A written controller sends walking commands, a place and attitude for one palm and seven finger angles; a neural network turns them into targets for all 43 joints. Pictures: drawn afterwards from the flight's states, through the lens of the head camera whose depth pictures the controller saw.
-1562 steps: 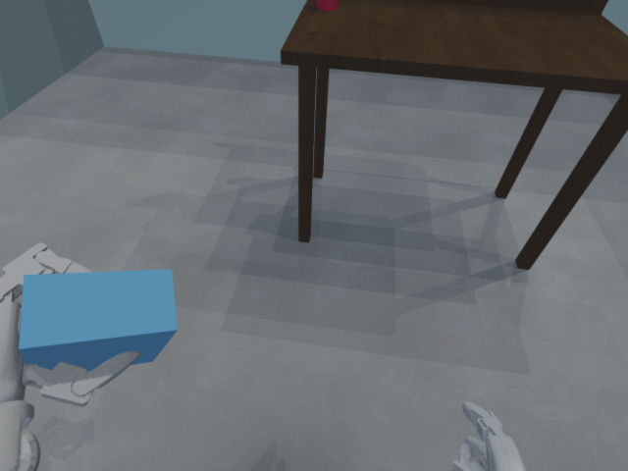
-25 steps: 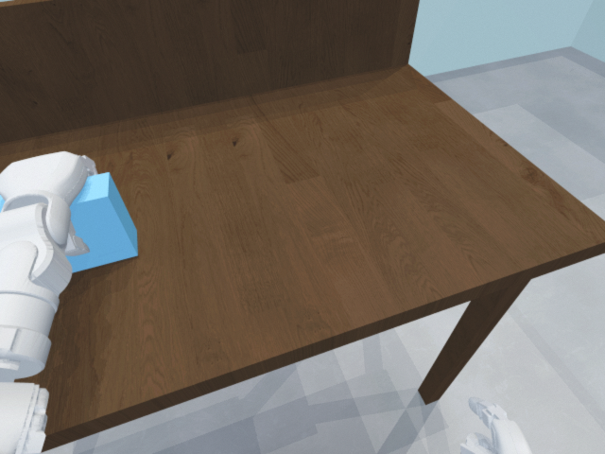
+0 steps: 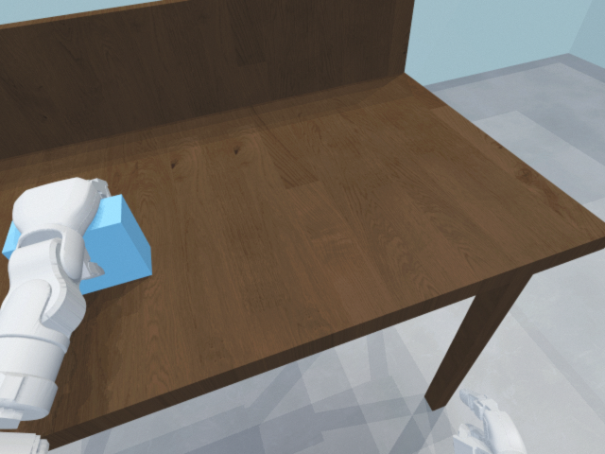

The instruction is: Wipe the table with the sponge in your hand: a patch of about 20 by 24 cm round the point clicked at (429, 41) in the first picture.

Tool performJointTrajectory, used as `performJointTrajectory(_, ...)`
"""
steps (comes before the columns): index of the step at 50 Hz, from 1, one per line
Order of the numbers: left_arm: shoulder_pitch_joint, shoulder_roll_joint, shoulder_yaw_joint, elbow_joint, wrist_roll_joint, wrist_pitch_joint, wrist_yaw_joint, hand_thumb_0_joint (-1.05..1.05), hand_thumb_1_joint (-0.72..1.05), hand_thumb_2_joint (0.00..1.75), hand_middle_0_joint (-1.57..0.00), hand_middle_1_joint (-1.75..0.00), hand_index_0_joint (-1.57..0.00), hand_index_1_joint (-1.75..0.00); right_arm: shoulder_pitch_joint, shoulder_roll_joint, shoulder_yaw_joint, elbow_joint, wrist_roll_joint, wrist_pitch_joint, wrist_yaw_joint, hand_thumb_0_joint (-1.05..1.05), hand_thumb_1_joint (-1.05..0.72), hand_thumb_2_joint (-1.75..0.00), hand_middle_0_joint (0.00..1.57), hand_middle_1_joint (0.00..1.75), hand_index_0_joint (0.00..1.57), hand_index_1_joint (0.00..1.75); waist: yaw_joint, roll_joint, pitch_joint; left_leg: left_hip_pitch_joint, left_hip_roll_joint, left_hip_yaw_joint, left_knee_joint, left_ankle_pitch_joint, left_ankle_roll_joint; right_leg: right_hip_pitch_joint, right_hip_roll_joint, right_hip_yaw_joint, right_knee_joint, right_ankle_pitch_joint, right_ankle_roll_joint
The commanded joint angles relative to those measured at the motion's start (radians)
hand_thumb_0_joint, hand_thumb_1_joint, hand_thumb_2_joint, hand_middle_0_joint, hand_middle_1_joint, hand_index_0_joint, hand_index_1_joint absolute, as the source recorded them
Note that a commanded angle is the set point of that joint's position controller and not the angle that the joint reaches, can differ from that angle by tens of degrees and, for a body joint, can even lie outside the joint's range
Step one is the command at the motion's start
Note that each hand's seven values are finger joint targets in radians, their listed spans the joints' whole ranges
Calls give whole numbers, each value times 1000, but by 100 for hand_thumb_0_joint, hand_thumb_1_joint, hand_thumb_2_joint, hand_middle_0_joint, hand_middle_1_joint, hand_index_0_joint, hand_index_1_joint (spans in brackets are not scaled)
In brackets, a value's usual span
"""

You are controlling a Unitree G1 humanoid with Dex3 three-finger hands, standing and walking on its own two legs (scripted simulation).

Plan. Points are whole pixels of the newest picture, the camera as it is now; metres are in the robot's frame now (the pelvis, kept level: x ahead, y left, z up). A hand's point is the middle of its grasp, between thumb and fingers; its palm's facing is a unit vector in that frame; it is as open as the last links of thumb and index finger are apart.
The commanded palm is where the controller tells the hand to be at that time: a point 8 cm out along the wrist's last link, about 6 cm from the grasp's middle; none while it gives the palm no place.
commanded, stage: wipe back along the first lane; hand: left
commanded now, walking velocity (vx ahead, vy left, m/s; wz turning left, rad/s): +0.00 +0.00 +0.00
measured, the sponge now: (92, 257) +0.33 +0.33 +0.10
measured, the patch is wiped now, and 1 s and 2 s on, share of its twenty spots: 1.00 1.00 1.00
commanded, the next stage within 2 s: lift the sponge slowly off the table in 1.16 s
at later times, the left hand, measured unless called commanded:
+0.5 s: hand (80, 261) +0.29 +0.31 +0.13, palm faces +0.04 -0.03 -1.00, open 9.7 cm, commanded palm +0.25 +0.29 +0.16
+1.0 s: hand (76, 290) +0.25 +0.29 +0.14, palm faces +0.12 -0.05 -0.99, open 9.7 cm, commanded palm +0.20 +0.27 +0.16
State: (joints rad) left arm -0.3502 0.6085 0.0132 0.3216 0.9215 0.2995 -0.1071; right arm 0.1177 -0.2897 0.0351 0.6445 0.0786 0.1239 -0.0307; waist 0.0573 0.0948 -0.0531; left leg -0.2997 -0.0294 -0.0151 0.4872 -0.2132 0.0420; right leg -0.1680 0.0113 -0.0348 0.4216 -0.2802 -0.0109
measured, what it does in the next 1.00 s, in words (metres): stands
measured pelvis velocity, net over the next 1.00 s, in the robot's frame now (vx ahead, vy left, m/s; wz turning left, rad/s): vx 0.00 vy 0.00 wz -0.02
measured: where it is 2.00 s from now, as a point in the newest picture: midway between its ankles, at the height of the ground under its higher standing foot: outside the picture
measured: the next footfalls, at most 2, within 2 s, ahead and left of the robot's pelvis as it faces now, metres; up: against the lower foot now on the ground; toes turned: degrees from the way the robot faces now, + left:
none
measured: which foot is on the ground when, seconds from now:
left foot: down 0.00-1.00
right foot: down 0.00-1.00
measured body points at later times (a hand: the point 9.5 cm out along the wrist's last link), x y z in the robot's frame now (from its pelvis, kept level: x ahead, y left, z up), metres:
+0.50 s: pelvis +0.00 -0.01 +0.00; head -0.02 -0.05 +0.45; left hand +0.29 +0.31 +0.19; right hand +0.22 -0.24 -0.09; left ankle +0.02 +0.09 -0.74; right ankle -0.04 -0.12 -0.74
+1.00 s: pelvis +0.00 +0.00 -0.01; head -0.02 -0.04 +0.44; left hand +0.24 +0.29 +0.19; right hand +0.24 -0.21 -0.08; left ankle +0.02 +0.09 -0.74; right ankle -0.04 -0.12 -0.74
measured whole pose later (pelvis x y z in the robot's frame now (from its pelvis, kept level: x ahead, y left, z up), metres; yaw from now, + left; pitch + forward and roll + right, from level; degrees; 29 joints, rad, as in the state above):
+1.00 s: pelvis +0.00 +0.00 -0.01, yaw -1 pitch +0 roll -1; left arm 0.07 0.56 0.01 -0.22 0.89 0.48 -0.07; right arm 0.05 -0.28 0.06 0.58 0.08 0.12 -0.02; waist 0.09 0.12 -0.07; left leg -0.30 -0.02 0.00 0.56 -0.26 0.04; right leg -0.18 0.02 -0.02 0.51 -0.33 -0.01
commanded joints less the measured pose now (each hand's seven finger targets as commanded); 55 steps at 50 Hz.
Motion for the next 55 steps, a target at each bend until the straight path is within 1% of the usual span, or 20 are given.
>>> performJointTrajectory(1, -158, 228, 86, -140, -3, 19, -10, 0, 10, 130, -120, -160, -120, -160, -160, -123, -46, -169, 3, -47, -5, 0, -90, -90, 20, 30, 20, 30, 14, -57, -202, 164, 2, -36, -32, 245, 12, -4, 32, -8, -37, 252, -67)
performJointTrajectory(3, -142, 238, 100, -189, -8, 15, -13, 0, 10, 130, -120, -160, -120, -160, -185, -119, -39, -184, 6, -50, -4, 0, -90, -90, 20, 30, 20, 30, 22, -32, -191, 160, 3, -38, -37, 236, 10, -1, 33, 0, -36, 240, -71)
performJointTrajectory(4, -118, 188, 60, -184, -10, 19, -16, 0, 10, 130, -120, -160, -120, -160, -176, -114, -40, -185, 3, -49, -5, 0, -90, -90, 20, 30, 20, 30, 16, -58, -178, 158, 1, -36, -32, 234, 13, -9, 34, -10, -35, 238, -68)
performJointTrajectory(6, -108, 181, 56, -170, -17, 27, -17, 0, 10, 130, -120, -160, -120, -160, -179, -116, -39, -180, 5, -47, -7, 0, -90, -90, 20, 30, 20, 30, 10, -72, -136, 144, 3, -33, -37, 193, 12, -34, 33, -9, -47, 208, -63)
performJointTrajectory(8, -119, 203, 74, -196, -14, 28, -15, 0, 10, 130, -120, -160, -120, -160, -198, -116, -35, -187, 6, -51, -11, 0, -90, -90, 20, 30, 20, 30, 17, -61, -148, 147, 3, -34, -42, 178, 11, -28, 33, 5, -47, 193, -68)
performJointTrajectory(12, -59, 176, 52, -218, -11, 37, -17, 0, 10, 130, -120, -160, -120, -160, -197, -116, -37, -183, 4, -48, -10, 0, -90, -90, 20, 30, 20, 30, 18, -59, -169, 148, -5, -22, -23, 201, 11, -6, 28, 3, -36, 238, -63)
performJointTrajectory(13, -34, 195, 81, -230, -19, 37, -18, 0, 10, 130, -120, -160, -120, -160, -210, -113, -35, -194, 4, -54, -10, 0, -90, -90, 20, 30, 20, 30, 25, -69, -166, 147, -2, -25, -21, 204, 12, 0, 29, 15, -34, 250, -68)
performJointTrajectory(16, 25, 163, 56, -222, -26, 54, -26, 0, 10, 130, -120, -160, -120, -160, -201, -114, -35, -191, 2, -45, -9, 0, -90, -90, 20, 30, 20, 30, 21, -86, -136, 127, -5, -13, -12, 201, 12, -9, 26, 4, -32, 267, -56)
performJointTrajectory(18, 58, 205, 100, -242, -33, 56, -29, 0, 10, 130, -120, -160, -120, -160, -218, -116, -31, -197, 2, -48, -9, 0, -90, -90, 20, 30, 20, 30, 32, -93, -145, 122, -3, -17, -7, 197, 11, 7, 26, 21, -25, 276, -61)
performJointTrajectory(20, 71, 170, 64, -234, -32, 66, -37, 0, 10, 130, -120, -160, -120, -160, -206, -115, -30, -192, 4, -45, -12, 0, -90, -90, 20, 30, 20, 30, 18, -102, -124, 114, -5, -7, 2, 195, 11, -11, 24, 11, -24, 284, -50)
performJointTrajectory(23, 138, 155, 68, -309, -38, 66, -37, 0, 10, 130, -120, -160, -120, -160, -230, -108, -29, -213, 4, -53, -4, 0, -90, -90, 20, 30, 20, 30, 34, -73, -144, 126, -2, -16, 4, 217, 12, -2, 28, 20, -12, 295, -59)
performJointTrajectory(26, 239, 117, 56, -328, -56, 73, -36, 0, 10, 130, -120, -160, -120, -160, -214, -107, -30, -214, 1, -51, 2, 0, -90, -90, 20, 30, 20, 30, 32, -125, -131, 110, -3, -6, 21, 232, 12, 2, 24, 8, 0, 343, -47)
performJointTrajectory(28, 260, 149, 91, -371, -68, 79, -33, 0, 10, 130, -120, -160, -120, -160, -236, -107, -27, -223, 1, -52, 5, 0, -90, -90, 20, 30, 20, 30, 39, -126, -130, 104, -1, -8, 24, 218, 11, 4, 24, 29, 3, 343, -50)
performJointTrajectory(33, 331, 129, 92, -457, -77, 107, -18, 0, 10, 130, -120, -160, -120, -160, -256, -99, -25, -236, 3, -55, 8, 0, -90, -90, 20, 30, 20, 30, 51, -97, -128, 101, 1, -11, 27, 229, 7, -1, 27, 25, 17, 336, -50)
performJointTrajectory(34, 344, 99, 65, -469, -82, 114, -16, 0, 10, 130, -120, -160, -120, -160, -238, -97, -25, -239, 1, -55, 7, 0, -90, -90, 20, 30, 20, 30, 47, -109, -130, 96, 0, -7, 29, 228, 9, -2, 24, 7, 20, 332, -44)
performJointTrajectory(36, 372, 113, 84, -466, -84, 129, -11, 0, 10, 130, -120, -160, -120, -160, -239, -102, -27, -230, 1, -52, 5, 0, -90, -90, 20, 30, 20, 30, 47, -128, -116, 93, 1, -5, 33, 229, 7, -10, 25, 10, 20, 338, -40)
performJointTrajectory(42, 354, 53, 17, -530, -72, 174, -5, 0, 10, 130, -120, -160, -120, -160, -259, -94, -21, -236, 7, -57, 6, 0, -90, -90, 20, 30, 20, 30, 43, -89, -106, 94, 10, -16, 11, 182, 2, -43, 32, -2, 21, 240, -43)
performJointTrajectory(46, 435, 50, 27, -566, -76, 189, -7, 0, 10, 130, -120, -160, -120, -160, -272, -88, -17, -242, 6, -63, 9, 0, -90, -90, 20, 30, 20, 30, 56, -112, -121, 97, 11, -20, 21, 195, 2, -27, 32, -1, 31, 258, -44)
performJointTrajectory(49, 425, -4, -28, -630, -75, 203, -8, 0, 10, 130, -120, -160, -120, -160, -297, -76, -8, -261, 9, -66, 13, 0, -90, -90, 20, 30, 20, 30, 52, -92, -109, 93, 16, -25, 7, 158, 1, -47, 35, -6, 29, 197, -46)
performJointTrajectory(55, 496, 5, -3, -651, -76, 223, 3, 0, 10, 130, -120, -160, -120, -160, -308, -73, -5, -253, 7, -69, 17, 0, -90, -90, 20, 30, 20, 30, 63, -119, -95, 85, 21, -29, 7, 156, -4, -45, 37, -5, 34, 193, -48)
